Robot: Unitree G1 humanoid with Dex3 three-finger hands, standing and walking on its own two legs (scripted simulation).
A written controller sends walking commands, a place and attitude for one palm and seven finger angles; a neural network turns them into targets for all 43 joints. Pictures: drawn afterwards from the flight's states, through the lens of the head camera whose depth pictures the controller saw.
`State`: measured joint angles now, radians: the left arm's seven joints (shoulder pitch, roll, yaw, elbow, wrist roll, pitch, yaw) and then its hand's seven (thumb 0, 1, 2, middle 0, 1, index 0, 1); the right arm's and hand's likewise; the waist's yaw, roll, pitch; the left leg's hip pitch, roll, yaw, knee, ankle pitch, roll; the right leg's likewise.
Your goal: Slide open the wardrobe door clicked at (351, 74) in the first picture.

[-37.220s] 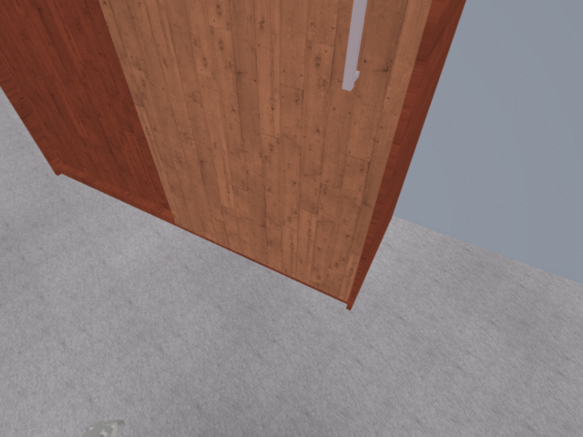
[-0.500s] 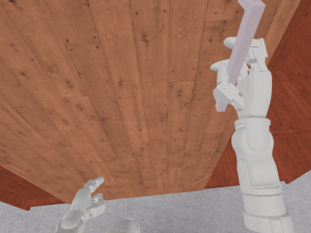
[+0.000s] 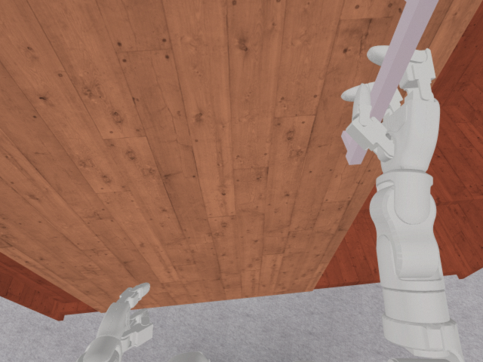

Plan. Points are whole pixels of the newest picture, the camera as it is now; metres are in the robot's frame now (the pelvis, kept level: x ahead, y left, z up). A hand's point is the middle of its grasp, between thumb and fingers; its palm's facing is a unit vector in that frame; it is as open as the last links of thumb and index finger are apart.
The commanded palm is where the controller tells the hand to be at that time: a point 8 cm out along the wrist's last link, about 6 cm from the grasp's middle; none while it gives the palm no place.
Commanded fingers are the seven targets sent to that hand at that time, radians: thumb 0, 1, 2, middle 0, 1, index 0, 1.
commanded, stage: step sideways, sliding the door along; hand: right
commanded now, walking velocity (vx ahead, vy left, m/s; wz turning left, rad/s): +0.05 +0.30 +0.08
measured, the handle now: (374, 87) +0.39 -0.18 +0.25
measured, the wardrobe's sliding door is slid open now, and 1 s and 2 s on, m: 0.63 0.66 0.66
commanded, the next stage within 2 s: stop walking and hold the door there in 0.32 s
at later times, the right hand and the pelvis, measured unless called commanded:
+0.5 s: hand (338, 121) +0.35 -0.13 +0.23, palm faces +0.30 +0.95 -0.10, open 6.5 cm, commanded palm +0.32 -0.17 +0.21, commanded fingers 0.00 -0.90 -0.90 0.45 1.40 0.45 1.40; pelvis +0.00 +0.09 +0.00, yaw +2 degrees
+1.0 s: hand (337, 120) +0.36 -0.13 +0.23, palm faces +0.38 +0.91 -0.17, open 5.9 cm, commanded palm +0.32 -0.17 +0.21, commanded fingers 0.00 -0.90 -0.90 0.45 1.40 0.45 1.40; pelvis +0.00 +0.10 +0.01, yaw +8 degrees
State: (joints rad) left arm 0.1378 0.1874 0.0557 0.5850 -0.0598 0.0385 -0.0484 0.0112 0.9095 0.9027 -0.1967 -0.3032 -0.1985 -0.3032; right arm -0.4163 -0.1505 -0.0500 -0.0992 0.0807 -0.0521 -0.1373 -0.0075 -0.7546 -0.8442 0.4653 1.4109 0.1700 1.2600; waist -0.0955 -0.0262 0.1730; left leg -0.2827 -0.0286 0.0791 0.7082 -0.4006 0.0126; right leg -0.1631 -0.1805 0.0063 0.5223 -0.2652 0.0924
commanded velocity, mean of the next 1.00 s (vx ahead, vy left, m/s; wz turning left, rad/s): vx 0.03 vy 0.07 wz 0.03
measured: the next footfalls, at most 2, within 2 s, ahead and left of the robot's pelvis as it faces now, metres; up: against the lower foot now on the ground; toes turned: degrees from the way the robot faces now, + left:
right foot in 0.24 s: +0.04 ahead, -0.12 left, +0.00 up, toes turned -3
left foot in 0.52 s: +0.09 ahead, +0.22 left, +0.00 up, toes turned +6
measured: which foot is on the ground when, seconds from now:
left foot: down 0.00-0.26, up 0.28-0.50, down 0.52-1.00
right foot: down 0.00-0.12, up 0.14-0.22, down 0.24-0.52, up 0.54-0.68, down 0.70-1.00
